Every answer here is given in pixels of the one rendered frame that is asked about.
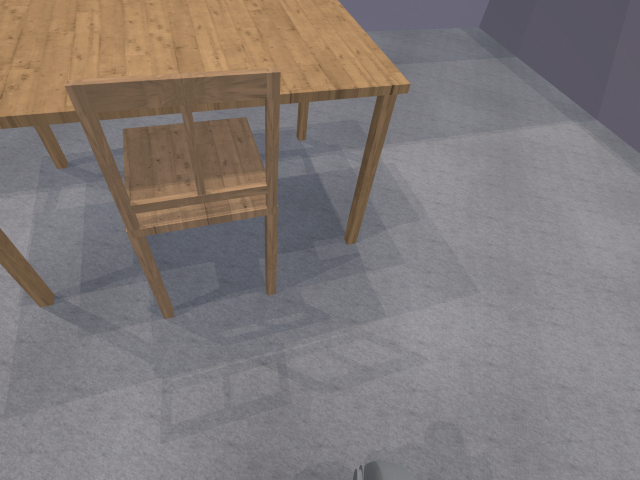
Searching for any chair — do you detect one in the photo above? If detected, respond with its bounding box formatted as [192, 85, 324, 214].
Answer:
[64, 68, 281, 319]

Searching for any table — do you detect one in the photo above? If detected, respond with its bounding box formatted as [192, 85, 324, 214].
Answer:
[0, 0, 411, 307]

